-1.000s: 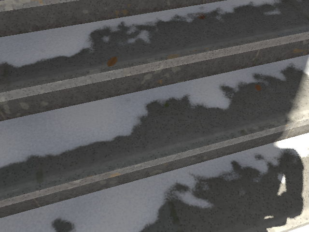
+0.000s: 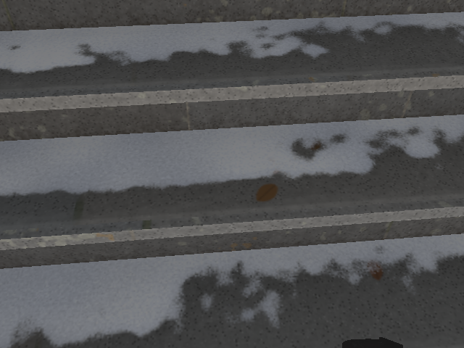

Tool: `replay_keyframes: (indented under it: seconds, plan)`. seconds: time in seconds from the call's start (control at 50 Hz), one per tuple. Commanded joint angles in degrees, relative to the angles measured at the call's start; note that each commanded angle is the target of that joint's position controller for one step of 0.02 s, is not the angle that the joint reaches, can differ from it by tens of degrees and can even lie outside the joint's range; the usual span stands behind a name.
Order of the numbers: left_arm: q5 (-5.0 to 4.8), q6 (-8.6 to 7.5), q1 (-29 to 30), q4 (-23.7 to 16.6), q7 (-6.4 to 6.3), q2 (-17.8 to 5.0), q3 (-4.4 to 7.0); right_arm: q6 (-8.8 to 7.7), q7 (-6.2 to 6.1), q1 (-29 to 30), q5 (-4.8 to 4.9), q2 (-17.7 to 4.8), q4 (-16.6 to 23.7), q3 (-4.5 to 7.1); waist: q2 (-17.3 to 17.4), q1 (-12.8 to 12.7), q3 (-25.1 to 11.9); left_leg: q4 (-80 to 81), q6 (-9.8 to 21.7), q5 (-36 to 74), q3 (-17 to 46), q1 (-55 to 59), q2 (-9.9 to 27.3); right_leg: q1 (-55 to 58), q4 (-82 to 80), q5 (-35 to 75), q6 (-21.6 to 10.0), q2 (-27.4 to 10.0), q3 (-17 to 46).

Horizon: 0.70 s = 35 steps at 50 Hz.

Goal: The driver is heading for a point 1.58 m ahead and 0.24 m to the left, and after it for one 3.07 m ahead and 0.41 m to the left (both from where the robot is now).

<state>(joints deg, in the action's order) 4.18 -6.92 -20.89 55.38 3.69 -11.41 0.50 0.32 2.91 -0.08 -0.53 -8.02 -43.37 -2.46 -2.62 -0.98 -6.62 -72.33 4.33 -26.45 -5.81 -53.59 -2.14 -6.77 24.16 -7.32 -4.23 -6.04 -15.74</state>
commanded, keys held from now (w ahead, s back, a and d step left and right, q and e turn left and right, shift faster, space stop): q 0.38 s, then no key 0.62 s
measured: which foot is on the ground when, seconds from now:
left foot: down 0.00-0.44, up 0.46-0.74, down 0.76-1.00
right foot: down 0.00-0.00, up 0.02-0.40, down 0.42-1.00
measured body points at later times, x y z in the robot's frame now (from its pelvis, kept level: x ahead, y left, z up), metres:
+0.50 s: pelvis +0.09 -0.04 +0.11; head +0.10 -0.05 +0.56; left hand +0.20 +0.25 +0.04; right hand +0.35 -0.24 +0.02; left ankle +0.09 +0.09 -0.58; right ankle +0.14 -0.13 -0.61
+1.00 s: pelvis +0.12 -0.04 +0.11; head +0.14 -0.05 +0.56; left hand +0.22 +0.22 +0.02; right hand +0.36 -0.20 +0.01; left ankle +0.11 +0.09 -0.61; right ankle +0.14 -0.13 -0.61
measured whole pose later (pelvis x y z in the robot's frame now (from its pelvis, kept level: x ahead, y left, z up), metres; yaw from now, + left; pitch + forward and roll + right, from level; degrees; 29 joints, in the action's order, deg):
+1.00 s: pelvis +0.12 -0.04 +0.11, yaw +20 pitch +3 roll +0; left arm 0.2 -5.0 -7.2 42.8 3.6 -9.0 0.9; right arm -4.7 2.5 -7.1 0.4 -11.8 -44.0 1.7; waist 1.9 0.2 -2.3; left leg -36.4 -0.9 -16.0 1.4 -23.2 1.0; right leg -18.3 35.9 -20.4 -2.2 -0.2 -5.9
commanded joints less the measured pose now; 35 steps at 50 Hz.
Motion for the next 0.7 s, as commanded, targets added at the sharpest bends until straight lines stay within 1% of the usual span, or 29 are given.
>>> replay_keyframes:
  seconds: [0.02, 0.04, 0.06, 0.08, 0.1, 0.12, 0.14, 0.16, 0.18, 0.2, 0.22, 0.24, 0.26, 0.28, 0.32, 0.38, 0.42, 0.44, 0.46, 0.48, 0.5, 0.52, 0.54, 0.56, 0.6, 0.64, 0.66, 0.68, 0.7]
  plan:
    - [-1.86, 1.00, 8.1, -11.1, 0.68, -9.4, 3.79, 0.06, -3.36, -23.2, -4.62, -15.7, 1.3, 5.02, 16.5, 13.0, -20.7, 43.0, 21.3, 23.0, 50.2, 46.2, 13.8, -28.0, 50.6, -9.5, 2.1, 8.8, 14.5]
    - [-3.92, 2.26, 7.9, -10.6, 1.57, -5.5, 2.92, -1.74, -3.34, -20.6, -5.18, -18.8, -1.0, 6.90, 12.4, 11.0, -13.7, 47.2, 17.9, 10.6, 53.1, 41.3, 14.3, -37.7, 68.6, -6.0, 1.4, 9.5, 28.1]
    - [-3.41, 2.53, 7.1, -10.2, 0.73, -4.3, 2.50, -3.36, -3.24, -17.3, -4.18, -16.2, -2.5, 6.56, 7.7, 7.7, -5.6, 45.9, 15.1, -1.1, 47.5, 32.7, 12.0, -43.2, 73.3, -2.0, 1.1, 8.6, 30.8]
    - [-1.57, 2.36, 6.5, -9.7, -0.54, -3.8, 2.06, -4.69, -2.53, -10.9, -2.03, -12.0, -3.9, 5.45, 4.4, 3.5, -2.3, 43.5, 14.0, -5.2, 42.3, 26.0, 8.8, -45.1, 74.6, 0.1, 0.9, 8.3, 29.8]
    - [-0.02, 2.42, 6.5, -10.1, -1.58, -2.1, 1.02, -5.71, -1.97, -6.7, -0.48, -8.1, -4.4, 4.09, 2.6, 0.0, -0.9, 42.1, 12.5, -4.4, 36.3, 21.2, 6.2, -44.9, 72.1, 1.5, -0.1, 7.5, 29.0]
    - [0.43, 2.40, 6.8, -10.4, -2.44, -2.3, 0.59, -5.89, -1.70, -3.4, -0.58, -4.2, -4.6, 2.75, 3.3, -2.2, -2.1, 43.9, 11.7, -0.6, 33.5, 18.3, 4.3, -43.5, 72.7, -1.7, -0.5, 6.8, 28.6]
    - [-0.33, 2.34, 6.5, -10.2, -3.40, -4.1, 0.92, -6.21, -1.77, -1.3, -0.54, -2.9, -3.6, 2.29, 2.9, -2.6, -3.3, 44.2, 11.0, 4.6, 30.4, 19.9, 3.8, -44.8, 70.3, -2.4, 0.8, 6.6, 28.2]
    - [-0.87, 2.17, 7.3, -9.9, -4.04, -5.4, 1.09, -6.69, -2.22, -0.6, -0.44, -3.6, -2.4, 2.38, 3.3, -2.2, -4.5, 43.8, 10.4, 9.8, 27.7, 21.4, 3.2, -45.4, 68.1, -3.7, 2.6, 6.5, 27.4]
    - [-0.92, 2.43, 9.7, -11.0, -4.53, -7.5, 1.53, -6.61, -2.25, -3.0, -1.72, -6.0, -2.2, 2.96, 0.5, -1.5, -6.2, 43.9, 10.2, 13.7, 27.0, 22.9, 3.6, -44.9, 62.1, -2.8, 6.2, 5.7, 25.7]
    - [-1.05, 2.36, 11.6, -11.4, -4.74, -8.0, 1.72, -6.77, -2.55, -4.1, -1.90, -8.6, -0.9, 3.77, 1.9, -0.6, -6.8, 44.4, 9.9, 13.7, 26.1, 23.4, 3.4, -44.1, 59.8, -3.9, 8.3, 5.5, 24.9]
    - [-0.93, 2.21, 12.9, -11.8, -4.84, -8.2, 1.92, -6.86, -2.78, -5.6, -1.80, -10.1, -0.3, 4.26, 4.2, 0.4, -6.9, 45.5, 9.6, 12.1, 25.9, 23.2, 3.2, -43.0, 58.5, -4.2, 9.3, 5.3, 24.2]
    - [-2.01, 3.03, 15.2, -13.7, -4.91, -8.3, 2.04, -7.14, -1.81, -4.8, -1.39, -12.8, 1.0, 5.29, 4.1, -0.4, -4.5, 50.3, 11.0, 18.4, 26.5, 22.4, 5.8, -40.0, 54.4, -16.0, 11.0, 5.1, 18.9]
    - [-2.41, 3.82, 16.6, -14.7, -4.72, -8.0, 1.78, -6.92, -1.69, -7.3, -1.05, -13.4, 1.1, 5.60, 5.6, 1.2, -5.7, 50.2, 10.8, 22.3, 26.8, 23.5, 6.2, -38.0, 51.8, -16.9, 11.5, 5.1, 17.4]
    - [-2.14, 3.65, 14.7, -13.7, -4.39, -8.2, 2.19, -7.94, -1.37, -5.6, -0.17, -13.6, 3.0, 5.60, 7.9, 0.0, -4.6, 49.9, 9.1, 29.1, 25.0, 21.5, 6.3, -31.1, 51.1, -11.7, 11.1, 3.7, 16.2]
    - [-2.26, 3.96, 11.5, -14.7, -3.83, -7.6, 2.12, -8.86, -1.26, -0.6, -0.40, -13.6, 6.0, 5.81, 6.3, -1.9, -3.5, 49.5, 7.7, 32.1, 22.3, 15.0, 4.3, -17.4, 42.7, -6.9, 10.8, 4.3, 15.3]
    - [-2.18, 3.91, 12.9, -18.7, -4.28, -5.5, 1.69, -8.39, -1.32, -4.9, 0.05, -11.9, 5.7, 5.84, 8.1, 0.1, -1.4, 44.0, 10.9, 34.5, 29.5, 28.5, 8.8, -18.1, 23.2, -10.9, 9.1, 4.8, 17.8]
    - [-3.92, 2.68, 11.8, -20.0, -4.24, -5.7, 2.48, -6.36, -1.03, -7.9, 0.86, -11.4, 5.1, 5.95, 8.3, 0.1, -0.8, 40.3, 12.2, 33.5, 32.0, 34.7, 8.8, -14.3, 4.9, -2.1, 5.5, 6.7, 16.0]
    - [-3.61, 1.92, 12.8, -20.8, -4.25, -6.5, 2.82, -5.52, -0.87, -12.1, 0.95, -9.2, 4.1, 5.50, 6.4, 0.8, -2.4, 36.9, 8.8, 27.0, 31.9, 33.0, 6.5, -8.9, 3.0, 7.5, 1.7, 3.9, 18.3]
    - [-3.40, 1.24, 15.5, -22.2, -4.18, -13.1, 4.16, -4.86, -0.89, -17.1, 0.51, -6.0, 5.2, 5.18, -8.5, 5.5, -8.0, 25.4, -0.4, 11.0, 20.7, 21.4, -2.3, 3.7, 5.2, 34.2, -12.9, -8.8, 33.3]
    - [-1.20, 0.91, 14.6, -22.8, -3.02, -13.6, 5.18, -4.50, -0.62, -13.6, -0.71, -9.2, 6.0, 5.93, -13.4, 1.6, -7.5, 10.5, -7.2, -9.4, 15.9, 6.9, -5.7, 6.9, -0.7, 30.2, -23.6, -18.3, 50.3]
    - [-0.56, 0.29, 11.7, -21.7, -3.68, -13.0, 5.82, -4.37, -1.34, -9.1, -0.28, -14.1, 5.9, 7.66, -2.7, -1.7, -6.2, -9.0, -8.9, -9.2, 16.5, 2.7, -4.5, 4.1, -2.5, 22.1, -22.5, -18.8, 51.4]
    - [-0.55, 0.31, 15.4, -21.3, -3.78, -11.2, 4.72, -4.13, -2.89, -9.7, 0.11, -13.5, 4.7, 7.63, -1.3, 0.6, -2.9, -19.0, -8.7, -2.6, 18.3, 0.8, -4.6, -3.0, -1.9, 15.0, -17.5, -14.0, 44.8]
    - [-0.79, 0.85, 18.6, -22.4, -3.40, -5.4, 2.29, -3.73, -4.29, -10.2, -0.13, -14.0, 3.4, 7.83, -0.5, 1.4, -1.9, -20.2, -8.7, 3.6, 20.2, 0.3, -4.5, -5.7, -2.4, 11.1, -14.0, -10.4, 38.2]
    - [-1.45, 2.42, 18.3, -21.2, -2.90, -0.5, 0.07, -3.46, -5.28, -5.0, -0.67, -11.9, 5.5, 6.94, 1.0, 0.3, -1.9, -19.0, -8.5, 7.3, 19.5, -2.5, -5.4, -6.0, -1.6, 6.7, -12.2, -6.7, 32.7]
    - [-3.60, 3.40, 19.4, -21.6, -1.57, 3.7, -2.69, -3.75, -3.96, -6.7, -0.84, -8.7, 4.2, 5.82, 1.2, 2.2, -3.2, -12.0, -11.0, 6.2, 18.0, 0.1, -1.9, -5.7, -0.1, -0.6, -7.6, -2.6, 26.9]
    - [-6.04, 2.92, 17.4, -21.1, -0.20, 1.6, -2.66, -4.21, -2.15, -10.5, -0.47, -9.2, 1.5, 6.05, 0.0, 2.2, -1.0, 3.0, -15.0, 2.3, 14.6, 5.3, 0.6, -6.7, -1.9, -11.1, -4.4, -1.3, 24.2]
    - [-6.77, 2.61, 16.3, -20.0, -0.05, -1.1, -1.96, -4.45, -0.95, -10.6, -0.65, -8.0, 0.8, 5.69, 0.5, 2.2, 0.2, 16.6, -16.1, 0.1, 10.8, 9.2, 2.6, -7.1, -2.7, -17.4, -2.3, -0.6, 22.9]
    - [-7.21, 2.70, 14.7, -18.5, -0.03, -4.7, -0.67, -4.56, 0.59, -10.3, -0.88, -6.4, -0.3, 5.14, 1.0, 1.2, 1.7, 31.4, -16.2, -0.3, 6.7, 15.9, 3.6, -8.9, -3.0, -23.0, -0.4, 0.9, 21.1]
    - [-6.37, 2.01, 15.6, -16.9, 1.31, -6.9, 0.26, -4.79, 2.70, -10.0, -0.19, -5.4, -1.8, 4.85, -1.8, 1.8, 4.3, 32.1, -15.0, 6.5, 4.4, 28.4, 3.6, -18.1, -3.1, -25.9, 0.9, 0.5, 21.4]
